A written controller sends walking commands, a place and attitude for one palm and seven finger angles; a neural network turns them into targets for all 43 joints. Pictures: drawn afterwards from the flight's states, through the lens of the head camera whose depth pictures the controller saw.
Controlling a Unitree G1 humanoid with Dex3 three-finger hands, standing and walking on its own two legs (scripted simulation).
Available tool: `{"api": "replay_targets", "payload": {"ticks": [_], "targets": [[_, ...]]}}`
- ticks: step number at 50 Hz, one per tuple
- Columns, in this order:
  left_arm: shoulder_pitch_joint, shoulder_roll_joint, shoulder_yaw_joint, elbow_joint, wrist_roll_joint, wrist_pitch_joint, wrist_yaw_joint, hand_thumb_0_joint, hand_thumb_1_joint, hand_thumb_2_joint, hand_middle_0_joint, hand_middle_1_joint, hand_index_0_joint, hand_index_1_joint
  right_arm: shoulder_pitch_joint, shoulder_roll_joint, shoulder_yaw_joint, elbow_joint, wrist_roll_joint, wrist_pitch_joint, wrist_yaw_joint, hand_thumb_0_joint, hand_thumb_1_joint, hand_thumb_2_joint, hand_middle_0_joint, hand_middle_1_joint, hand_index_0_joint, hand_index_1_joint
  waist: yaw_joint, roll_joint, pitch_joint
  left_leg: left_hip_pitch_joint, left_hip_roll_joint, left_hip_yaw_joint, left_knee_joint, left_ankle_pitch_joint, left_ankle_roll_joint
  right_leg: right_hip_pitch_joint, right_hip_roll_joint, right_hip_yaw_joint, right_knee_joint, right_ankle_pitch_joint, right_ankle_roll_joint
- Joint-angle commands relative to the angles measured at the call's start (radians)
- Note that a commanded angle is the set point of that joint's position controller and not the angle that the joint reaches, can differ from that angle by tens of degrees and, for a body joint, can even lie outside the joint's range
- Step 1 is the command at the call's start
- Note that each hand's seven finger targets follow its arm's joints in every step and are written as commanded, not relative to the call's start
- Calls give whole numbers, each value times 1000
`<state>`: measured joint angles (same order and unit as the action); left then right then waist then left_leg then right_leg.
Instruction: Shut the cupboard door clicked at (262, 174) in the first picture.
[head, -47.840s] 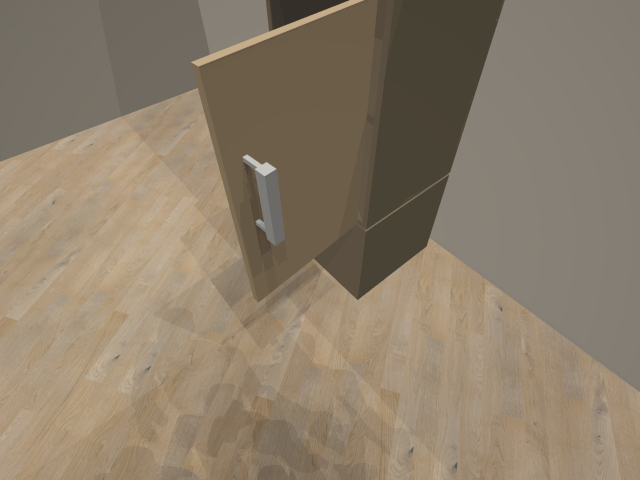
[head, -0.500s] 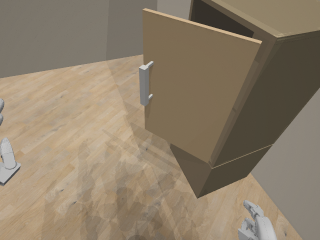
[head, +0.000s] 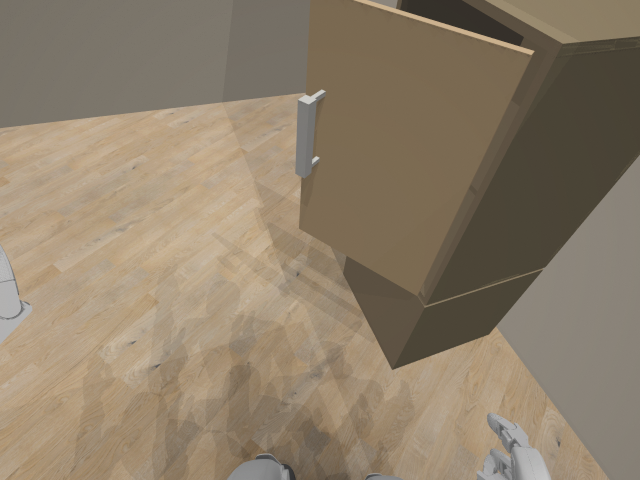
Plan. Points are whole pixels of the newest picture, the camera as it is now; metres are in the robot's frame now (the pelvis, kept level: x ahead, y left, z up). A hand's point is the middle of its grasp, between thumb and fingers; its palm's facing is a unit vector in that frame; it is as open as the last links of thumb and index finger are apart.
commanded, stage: step back with the hand held close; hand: left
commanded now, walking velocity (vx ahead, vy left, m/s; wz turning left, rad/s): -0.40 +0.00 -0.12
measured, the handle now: (311, 134) +0.75 +0.04 +0.02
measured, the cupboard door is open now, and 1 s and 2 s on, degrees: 34 34 34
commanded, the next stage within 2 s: stop stepping back and stand still in 0.16 s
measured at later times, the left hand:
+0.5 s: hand out of the picture +0.08 +0.29 +0.19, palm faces +0.30 -0.84 -0.46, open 7.4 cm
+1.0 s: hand out of the picture -0.03 +0.37 +0.22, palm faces +0.45 -0.82 -0.34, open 7.4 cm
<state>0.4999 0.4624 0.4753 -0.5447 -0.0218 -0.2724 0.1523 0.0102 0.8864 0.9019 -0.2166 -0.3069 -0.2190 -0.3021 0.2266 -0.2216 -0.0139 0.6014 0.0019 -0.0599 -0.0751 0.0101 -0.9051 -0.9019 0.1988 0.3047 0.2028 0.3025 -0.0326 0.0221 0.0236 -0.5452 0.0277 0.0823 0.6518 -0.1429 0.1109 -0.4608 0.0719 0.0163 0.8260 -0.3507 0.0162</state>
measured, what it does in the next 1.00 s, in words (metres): walks backwards: right foot, then left foot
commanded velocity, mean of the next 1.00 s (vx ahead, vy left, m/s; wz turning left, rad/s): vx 0.12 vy -0.07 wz -0.02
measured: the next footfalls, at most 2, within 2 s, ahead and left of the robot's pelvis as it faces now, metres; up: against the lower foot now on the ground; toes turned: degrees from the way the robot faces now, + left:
right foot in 0.18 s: -0.12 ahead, -0.13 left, +0.00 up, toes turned -3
left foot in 0.30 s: +0.11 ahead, +0.06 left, +0.00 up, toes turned +0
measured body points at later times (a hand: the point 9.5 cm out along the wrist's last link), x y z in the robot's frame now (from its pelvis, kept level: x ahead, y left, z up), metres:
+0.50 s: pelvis -0.13 +0.03 +0.02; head -0.14 +0.08 +0.47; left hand +0.06 +0.33 +0.22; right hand -0.01 -0.23 -0.04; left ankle +0.04 +0.07 -0.69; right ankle -0.16 -0.13 -0.71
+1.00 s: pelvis -0.25 +0.12 +0.03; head -0.29 +0.14 +0.47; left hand -0.06 +0.41 +0.24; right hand -0.15 -0.13 -0.06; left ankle -0.21 +0.25 -0.68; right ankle -0.24 +0.02 -0.71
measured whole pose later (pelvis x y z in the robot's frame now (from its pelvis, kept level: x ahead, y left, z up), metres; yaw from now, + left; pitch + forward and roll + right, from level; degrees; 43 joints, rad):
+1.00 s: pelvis -0.25 +0.12 +0.03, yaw -7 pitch -1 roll +0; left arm 0.45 0.42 0.43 -0.48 -0.03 -0.18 0.18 0.01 0.89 0.90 -0.22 -0.31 -0.22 -0.30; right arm 0.29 -0.18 0.02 0.68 -0.01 -0.05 -0.08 0.01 -0.90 -0.90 0.20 0.30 0.20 0.30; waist 0.03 -0.06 -0.10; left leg -0.44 0.09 0.07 0.84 -0.41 0.01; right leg -0.27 0.00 -0.10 0.53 -0.33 -0.10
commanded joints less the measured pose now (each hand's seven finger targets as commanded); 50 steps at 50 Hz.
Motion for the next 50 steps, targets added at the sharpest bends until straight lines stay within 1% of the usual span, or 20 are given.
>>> {"api": "replay_targets", "payload": {"ticks": [1, 6, 10, 12, 14, 16, 18, 20, 22, 24, 27, 29, 30, 32, 36, 38, 39, 40, 43, 50], "targets": [[-8, 170, 159, -150, -41, -61, 18, 0, 900, 900, -200, -300, -200, -300, -125, -130, -72, -132, 1, -98, 2, 0, -900, -900, 200, 300, 200, 300, 43, 182, -195, -66, 311, -277, -475, -488, -15, 260, 31, -33, 209, -179, -14], [-55, 115, 53, -172, -69, -54, 0, 0, 900, 900, -200, -300, -200, -300, -105, -114, -48, -94, -9, -116, 17, 0, -900, -900, 200, 300, 200, 300, 36, 174, -192, 163, 267, -185, -480, -401, -139, 247, 2, -62, -295, -211, -38], [-246, 219, 79, -233, -26, -77, 37, 0, 900, 900, -200, -300, -200, -300, -110, -70, -24, -54, -24, -109, 13, 0, -900, -900, 200, 300, 200, 300, 25, -127, -208, 416, 52, 25, 33, -106, -190, -36, -348, 297, -605, 250, -163], [-228, 197, 35, -171, -17, -23, 21, 0, 900, 900, -200, -300, -200, -300, -137, -82, -40, -72, 1, -96, -5, 0, -900, -900, 200, 300, 200, 300, 7, -215, -182, 398, 20, -19, 54, -46, -149, -27, -289, 168, -463, 433, -105], [-170, 171, 33, -125, -30, 19, 10, 0, 900, 900, -200, -300, -200, -300, -137, -92, -28, -84, 4, -75, -24, 0, -900, -900, 200, 300, 200, 300, 4, 25, -141, 397, 73, -82, -121, 161, -124, -8, -158, 48, -350, 336, -34], [-107, 159, 59, -93, -43, 20, 1, 0, 900, 900, -200, -300, -200, -300, -141, -114, -35, -118, 18, -69, -15, 0, -900, -900, 200, 300, 200, 300, 20, 182, -124, 253, 170, -196, -385, -318, -89, 133, -21, -25, -326, -101, -12], [19, 217, 158, -118, -53, 30, -4, 0, 900, 900, -200, -300, -200, -300, -137, -136, -36, -164, 1, -62, -10, 0, -900, -900, 200, 300, 200, 300, 44, 264, -143, 43, 167, -291, -606, -674, -177, 330, 76, -115, -255, -226, -49], [98, 197, 144, -190, -68, 36, -12, 0, 900, 900, -200, -300, -200, -300, -103, -100, -36, -187, 4, -52, 2, 0, -900, -900, 200, 300, 200, 300, 48, 220, -194, 80, 77, -137, -504, -552, -239, 383, 71, -133, -344, -228, -73], [168, 217, 148, -244, -67, 33, -10, 0, 900, 900, -200, -300, -200, -300, -63, -89, -43, -178, 9, -45, 10, 0, -900, -900, 200, 300, 200, 300, 23, -51, -208, 303, -61, 49, -45, -293, -198, 105, -108, 46, -544, -302, -137], [110, 201, 119, -295, -60, 36, 8, 0, 900, 900, -200, -300, -200, -300, -21, -103, -50, -113, -14, -33, 8, 0, -900, -900, 200, 300, 200, 300, -3, -210, -130, 370, -19, -103, 333, -174, -154, -204, -330, 268, -600, -385, -244], [-230, 149, 36, -188, -9, 43, 50, 0, 900, 900, -200, -300, -200, -300, -21, -122, -23, -77, -24, -47, -13, 0, -900, -900, 200, 300, 200, 300, -46, 39, 19, 283, 46, -154, -57, -287, -114, -142, -194, 53, -355, -309, -85], [-401, 127, -10, -138, 1, 59, 50, 0, 900, 900, -200, -300, -200, -300, -23, -175, -40, -84, -2, -92, -32, 0, -900, -900, 200, 300, 200, 300, -29, 314, 63, 76, 189, -492, -502, -704, -54, 26, 6, -88, 43, -196, -4], [-365, 147, 7, -89, 5, 64, 40, 0, 900, 900, -200, -300, -200, -300, -71, -145, -36, -88, 1, -110, -26, 0, -900, -900, 200, 300, 200, 300, 11, 351, 1, 14, 224, -515, -613, -848, -118, 102, 36, -78, 191, -200, -14], [-225, 141, 14, -129, -7, 88, 9, 0, 900, 900, -200, -300, -200, -300, -98, -124, -44, -110, 1, -105, 4, 0, -900, -900, 200, 300, 200, 300, 49, 310, -67, -36, 186, -400, -643, -781, -242, 217, 83, -111, 305, -158, -33], [78, 154, 49, -290, -41, 85, -2, 0, 900, 900, -200, -300, -200, -300, -137, -80, -37, -153, -15, -63, 41, 0, -900, -900, 200, 300, 200, 300, 68, 292, -153, -107, 101, -114, -494, -545, -239, 552, 109, -212, -148, -244, -96], [156, 227, 125, -283, -31, 94, 4, 0, 900, 900, -200, -300, -200, -300, -98, -55, -30, -138, 5, -31, 46, 0, -900, -900, 200, 300, 200, 300, 70, -118, -118, -127, -38, 73, 137, -403, -190, 414, -154, 108, -535, -266, -172], [22, 245, 132, -370, -31, 76, 0, 0, 900, 900, -200, -300, -200, -300, -97, -86, -44, -114, 14, -21, 47, 0, -900, -900, 200, 300, 200, 300, 44, -238, -44, -169, -53, -20, 547, -311, -152, 165, -388, 376, -658, -226, -252], [-114, 333, 224, -378, -46, 42, 9, 0, 900, 900, -200, -300, -200, -300, -118, -91, -31, -101, -8, -24, 36, 0, -900, -900, 200, 300, 200, 300, 8, -168, -12, -179, -4, -77, 740, -267, -152, 14, -453, 410, -690, -273, -319], [-166, 193, 99, -138, -15, 60, 18, 0, 900, 900, -200, -300, -200, -300, -97, -89, -50, -94, -1, -30, 11, 0, -900, -900, 200, 300, 200, 300, -7, -59, 32, -145, 87, -104, 578, -207, -131, -43, -371, 388, -700, -607, -242], [-173, 116, -13, -94, -13, 59, 51, 0, 900, 900, -200, -300, -200, -300, -60, -77, -8, -99, -15, -68, -41, 0, -900, -900, 200, 300, 200, 300, 10, -89, -78, 339, 6, 104, -147, -257, -92, 98, -205, 71, -436, -329, -168]]}}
